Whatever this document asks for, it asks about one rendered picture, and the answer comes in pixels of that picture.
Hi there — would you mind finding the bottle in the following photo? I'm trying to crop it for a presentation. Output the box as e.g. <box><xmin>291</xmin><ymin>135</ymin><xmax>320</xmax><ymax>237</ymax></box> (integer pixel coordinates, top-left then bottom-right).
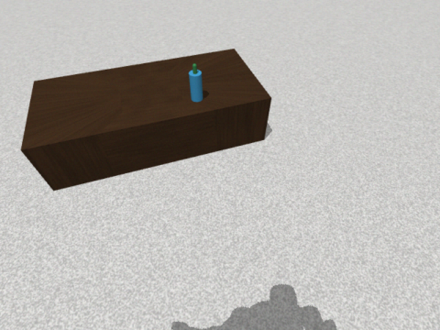
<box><xmin>189</xmin><ymin>63</ymin><xmax>203</xmax><ymax>102</ymax></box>

